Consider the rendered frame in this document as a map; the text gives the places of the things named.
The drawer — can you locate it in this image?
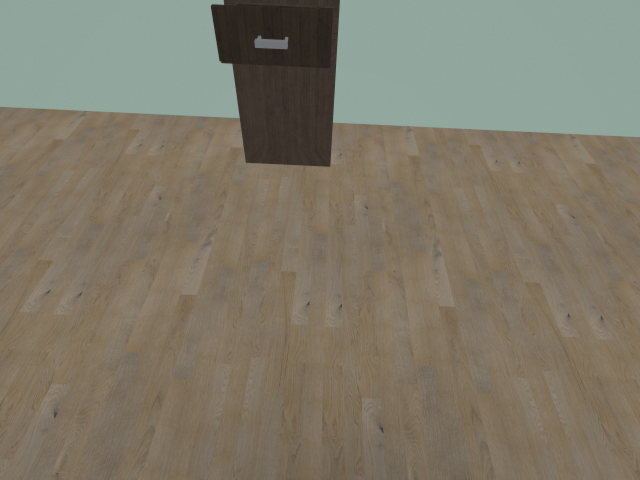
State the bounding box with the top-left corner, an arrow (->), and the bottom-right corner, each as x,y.
211,4 -> 333,68

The cabinet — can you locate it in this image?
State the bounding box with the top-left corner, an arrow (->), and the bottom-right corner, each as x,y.
224,0 -> 340,167

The handle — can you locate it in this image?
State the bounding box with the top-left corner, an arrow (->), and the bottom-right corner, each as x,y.
254,36 -> 288,49

